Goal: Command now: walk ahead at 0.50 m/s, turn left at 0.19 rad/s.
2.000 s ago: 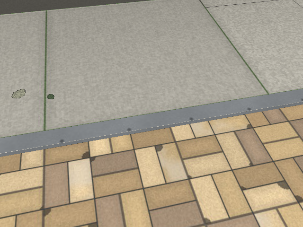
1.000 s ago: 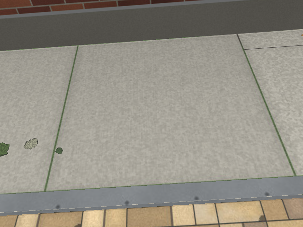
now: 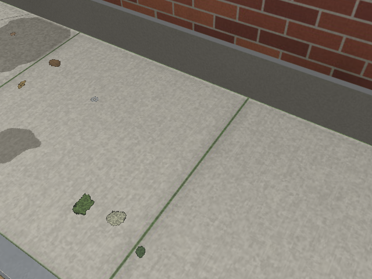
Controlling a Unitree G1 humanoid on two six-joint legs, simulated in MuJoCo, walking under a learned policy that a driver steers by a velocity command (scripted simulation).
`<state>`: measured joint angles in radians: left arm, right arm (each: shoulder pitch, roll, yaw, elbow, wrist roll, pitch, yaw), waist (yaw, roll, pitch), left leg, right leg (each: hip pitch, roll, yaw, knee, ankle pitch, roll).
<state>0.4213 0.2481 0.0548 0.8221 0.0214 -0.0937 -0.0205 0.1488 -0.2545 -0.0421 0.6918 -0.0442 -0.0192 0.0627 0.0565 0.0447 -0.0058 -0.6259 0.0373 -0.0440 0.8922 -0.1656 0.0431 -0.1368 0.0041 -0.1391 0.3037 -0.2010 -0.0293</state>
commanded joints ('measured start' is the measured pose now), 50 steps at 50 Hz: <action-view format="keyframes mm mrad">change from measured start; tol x32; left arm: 1 -46 140 28 -59 -7 -13 -3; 29 -391 42 -8 -154 15 63 -48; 35 66 261 77 -64 38 51 -3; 50 3 168 50 -48 -25 40 14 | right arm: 1 -65 -24 7 -75 5 -16 11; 10 355 -256 -66 18 -3 -48 -58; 50 -70 -61 5 -39 2 -19 -45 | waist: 1 -31 -142 36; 10 -171 246 -249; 50 -9 -99 38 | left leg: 1 117 18 70 -172 56 -5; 8 583 -21 82 -430 -56 81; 10 889 393 -635 -639 -175 242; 27 615 191 141 -771 327 111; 33 731 196 243 -285 910 59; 36 -5 -111 86 560 -362 -31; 50 -40 43 43 -95 119 -99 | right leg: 1 -95 -225 128 -175 106 -141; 8 -64 -174 42 300 375 -80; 11 -642 -43 132 917 -285 -36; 33 -211 86 -17 261 -7 -145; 36 442 -360 952 9 26 -399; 41 -33 -167 461 -56 287 -250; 50 12 -92 390 -56 466 -191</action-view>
